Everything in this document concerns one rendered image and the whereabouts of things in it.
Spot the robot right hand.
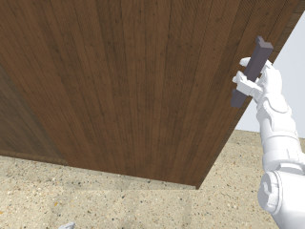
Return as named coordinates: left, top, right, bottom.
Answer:
left=233, top=57, right=283, bottom=104

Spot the robot right upper arm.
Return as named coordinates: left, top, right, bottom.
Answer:
left=257, top=170, right=305, bottom=229

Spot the handle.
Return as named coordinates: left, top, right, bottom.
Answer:
left=230, top=35, right=274, bottom=108

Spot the robot right forearm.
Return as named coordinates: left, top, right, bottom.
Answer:
left=255, top=93, right=305, bottom=176

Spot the wardrobe door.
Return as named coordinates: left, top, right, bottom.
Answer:
left=0, top=63, right=65, bottom=159
left=0, top=0, right=299, bottom=186

